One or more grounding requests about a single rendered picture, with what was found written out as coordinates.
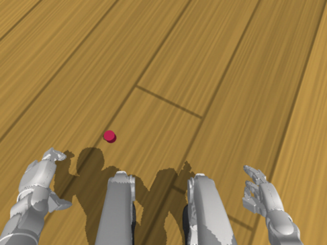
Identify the right robot hand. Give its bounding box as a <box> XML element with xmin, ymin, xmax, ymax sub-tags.
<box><xmin>242</xmin><ymin>165</ymin><xmax>284</xmax><ymax>218</ymax></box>

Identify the tin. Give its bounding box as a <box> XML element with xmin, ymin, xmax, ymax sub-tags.
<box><xmin>104</xmin><ymin>130</ymin><xmax>116</xmax><ymax>143</ymax></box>

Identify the left robot hand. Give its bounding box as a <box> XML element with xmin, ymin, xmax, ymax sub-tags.
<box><xmin>18</xmin><ymin>147</ymin><xmax>72</xmax><ymax>213</ymax></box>

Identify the left robot arm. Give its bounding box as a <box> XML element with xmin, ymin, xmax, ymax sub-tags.
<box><xmin>0</xmin><ymin>186</ymin><xmax>50</xmax><ymax>245</ymax></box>

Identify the right robot arm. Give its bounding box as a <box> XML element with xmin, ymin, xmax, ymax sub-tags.
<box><xmin>266</xmin><ymin>210</ymin><xmax>304</xmax><ymax>245</ymax></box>

